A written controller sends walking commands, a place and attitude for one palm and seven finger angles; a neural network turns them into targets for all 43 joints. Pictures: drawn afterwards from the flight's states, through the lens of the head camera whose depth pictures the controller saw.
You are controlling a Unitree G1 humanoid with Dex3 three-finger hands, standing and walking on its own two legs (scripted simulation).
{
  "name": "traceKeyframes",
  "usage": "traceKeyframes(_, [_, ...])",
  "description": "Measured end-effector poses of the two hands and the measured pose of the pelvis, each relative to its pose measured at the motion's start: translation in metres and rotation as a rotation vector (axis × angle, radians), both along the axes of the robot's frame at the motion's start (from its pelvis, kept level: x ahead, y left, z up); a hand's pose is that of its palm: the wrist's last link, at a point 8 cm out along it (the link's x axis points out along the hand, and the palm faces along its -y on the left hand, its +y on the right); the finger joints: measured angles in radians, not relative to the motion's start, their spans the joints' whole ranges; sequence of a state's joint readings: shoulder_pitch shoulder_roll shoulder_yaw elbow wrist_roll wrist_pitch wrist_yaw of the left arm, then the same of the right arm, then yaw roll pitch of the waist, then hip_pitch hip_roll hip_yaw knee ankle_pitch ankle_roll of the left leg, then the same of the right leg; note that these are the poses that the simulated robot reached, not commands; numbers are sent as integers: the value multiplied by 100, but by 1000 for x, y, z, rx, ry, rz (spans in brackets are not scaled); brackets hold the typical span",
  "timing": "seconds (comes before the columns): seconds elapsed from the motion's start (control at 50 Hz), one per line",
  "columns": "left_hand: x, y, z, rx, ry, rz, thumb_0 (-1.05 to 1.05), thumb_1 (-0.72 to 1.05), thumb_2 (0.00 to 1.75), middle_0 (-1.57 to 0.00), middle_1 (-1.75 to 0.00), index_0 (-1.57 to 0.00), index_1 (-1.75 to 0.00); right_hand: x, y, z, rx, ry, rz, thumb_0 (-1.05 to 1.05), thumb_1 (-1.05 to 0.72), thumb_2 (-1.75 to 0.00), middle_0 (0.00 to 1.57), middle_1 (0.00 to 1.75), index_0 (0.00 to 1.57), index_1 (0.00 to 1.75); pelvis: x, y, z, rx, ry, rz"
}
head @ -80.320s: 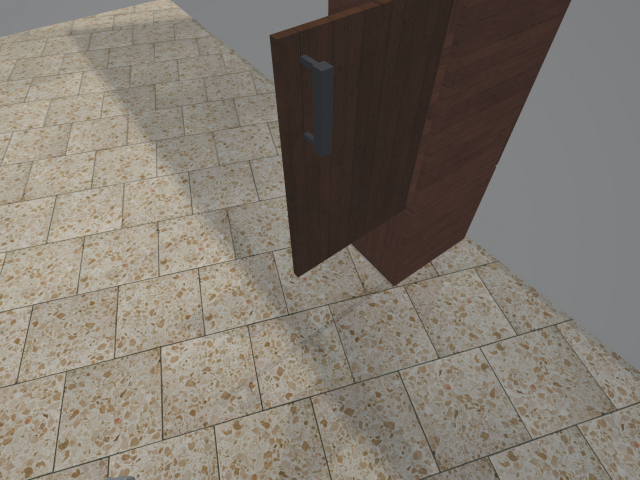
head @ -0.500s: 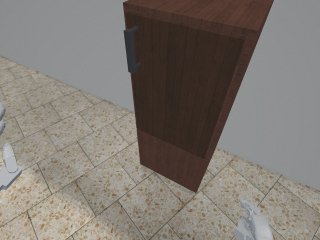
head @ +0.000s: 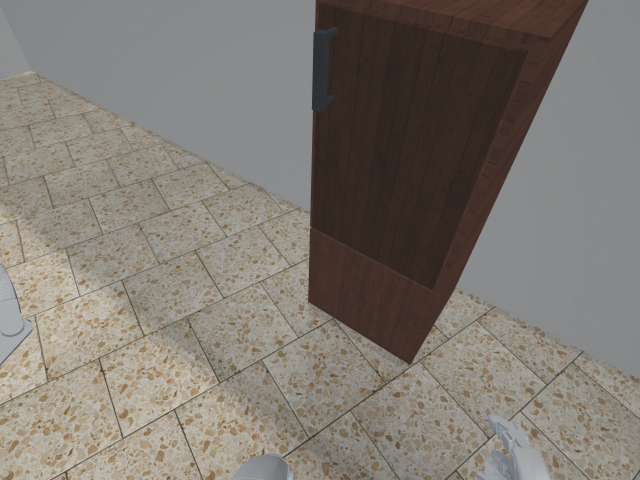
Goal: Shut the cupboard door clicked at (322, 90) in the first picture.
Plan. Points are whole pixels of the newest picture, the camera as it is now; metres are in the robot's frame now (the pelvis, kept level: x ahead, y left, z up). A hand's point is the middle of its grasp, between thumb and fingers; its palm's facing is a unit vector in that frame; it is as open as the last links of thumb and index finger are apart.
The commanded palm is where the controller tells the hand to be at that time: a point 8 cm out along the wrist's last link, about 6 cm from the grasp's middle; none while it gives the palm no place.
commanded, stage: stop stepping back and stand still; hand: left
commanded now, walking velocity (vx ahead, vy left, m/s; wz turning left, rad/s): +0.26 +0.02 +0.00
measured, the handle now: (326, 70) +0.82 +0.09 +0.16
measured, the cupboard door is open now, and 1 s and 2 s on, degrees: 0 0 0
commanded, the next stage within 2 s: let the arm hang, fingers relaxed in 1.14 s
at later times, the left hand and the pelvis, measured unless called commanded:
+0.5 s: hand out of the picture +0.06 +0.29 +0.23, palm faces +0.56 -0.73 -0.38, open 7.4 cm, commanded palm +0.02 +0.29 +0.20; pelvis -0.14 +0.00 +0.03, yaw -3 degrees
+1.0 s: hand out of the picture +0.10 +0.26 +0.20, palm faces +0.42 -0.75 -0.52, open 7.4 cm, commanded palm +0.05 +0.29 +0.20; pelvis -0.11 +0.00 +0.02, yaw -4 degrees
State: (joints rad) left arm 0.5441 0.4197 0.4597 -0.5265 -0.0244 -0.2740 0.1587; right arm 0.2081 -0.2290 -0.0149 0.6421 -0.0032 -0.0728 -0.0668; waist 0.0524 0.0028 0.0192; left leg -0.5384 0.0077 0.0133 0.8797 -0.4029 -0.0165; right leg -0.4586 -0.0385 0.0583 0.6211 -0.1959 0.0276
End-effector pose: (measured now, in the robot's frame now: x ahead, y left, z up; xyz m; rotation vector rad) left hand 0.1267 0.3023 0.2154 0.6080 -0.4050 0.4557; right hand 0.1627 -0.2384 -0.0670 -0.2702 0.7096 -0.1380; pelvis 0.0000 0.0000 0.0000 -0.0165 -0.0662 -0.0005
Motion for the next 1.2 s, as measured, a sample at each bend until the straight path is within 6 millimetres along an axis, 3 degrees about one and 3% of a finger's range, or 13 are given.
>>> traceKeyframes(0.08, [-7,15,-4,-74,-81,-12,1,88,90,-22,-30,-21,-30,-31,9,6,-22,-70,-47,1,-90,-90,20,30,20,30,-28,15,-5,-28,-10,-48])
traceKeyframes(0.18, [-10,21,-1,-184,-94,-19,2,89,90,-21,-30,-21,-30,-89,24,18,56,-48,-80,1,-90,-90,20,30,20,30,-62,8,12,-59,-15,14])
traceKeyframes(0.26, [-46,-1,2,-170,15,-74,2,89,90,-21,-30,-20,-30,-128,23,26,81,-9,-81,1,-90,-90,20,30,20,30,-84,-1,26,-37,39,10])
traceKeyframes(0.34, [-94,-24,12,-1,56,-145,2,89,90,-21,-30,-20,-30,-153,8,8,52,33,-51,1,-90,-90,20,30,20,30,-116,-6,12,17,76,-35])
traceKeyframes(0.4, [-117,-16,31,40,-7,-124,2,88,90,-22,-30,-21,-30,-175,-1,5,29,119,-62,1,-90,-90,20,30,20,30,-126,-5,20,12,64,-28])
traceKeyframes(0.46, [-123,6,36,-10,-47,-20,1,88,90,-22,-30,-21,-30,-188,-9,11,23,108,-100,1,-90,-90,20,30,20,30,-131,-2,29,42,75,-61])
traceKeyframes(0.54, [-107,28,12,-142,26,81,1,89,90,-21,-30,-21,-30,-195,-15,11,15,66,-129,1,-90,-90,20,30,20,30,-141,9,32,50,79,-44])
traceKeyframes(0.66, [-91,11,-29,-235,141,-24,2,89,90,-21,-30,-20,-30,-194,-5,12,-34,56,-142,1,-90,-90,20,30,20,30,-138,24,23,36,83,-36])
traceKeyframes(0.72, [-89,4,-23,-170,122,-101,2,89,90,-21,-30,-20,-30,-187,6,18,-26,25,-153,1,-90,-90,20,30,20,30,-137,25,19,56,63,-50])
traceKeyframes(0.88, [-78,3,35,64,20,-95,2,89,90,-22,-30,-21,-30,-167,32,8,98,16,-97,1,-90,-90,20,30,20,30,-125,13,21,28,42,-60])
traceKeyframes(1.0, [-64,-4,5,-21,175,-16,1,89,90,-21,-30,-20,-30,-157,19,-15,163,76,-111,1,-90,-90,20,30,20,30,-114,5,20,14,64,-66])
traceKeyframes(1.08, [-61,-15,-22,-97,285,-24,1,89,90,-21,-30,-21,-30,-157,4,-9,119,126,-126,1,-90,-90,20,30,20,30,-111,2,26,43,74,-74])
traceKeyframes(1.2, [-56,-23,-8,-73,181,-101,2,89,90,-22,-30,-21,-30,-145,-14,6,5,97,-131,1,-90,-90,20,30,20,30,-108,2,22,24,51,-63])
